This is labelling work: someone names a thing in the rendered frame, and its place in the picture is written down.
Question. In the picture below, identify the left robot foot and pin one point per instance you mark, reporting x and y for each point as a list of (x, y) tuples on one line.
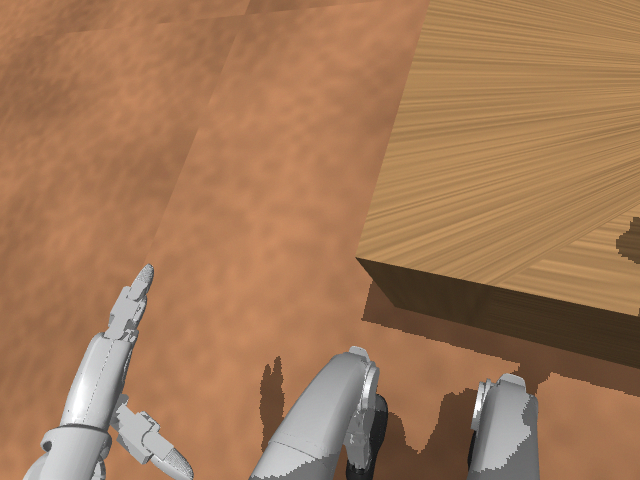
[(376, 439)]

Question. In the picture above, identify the left robot arm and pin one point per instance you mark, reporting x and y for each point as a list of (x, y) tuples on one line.
[(74, 452)]

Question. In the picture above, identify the left robot hand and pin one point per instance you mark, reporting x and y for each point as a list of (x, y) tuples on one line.
[(95, 397)]

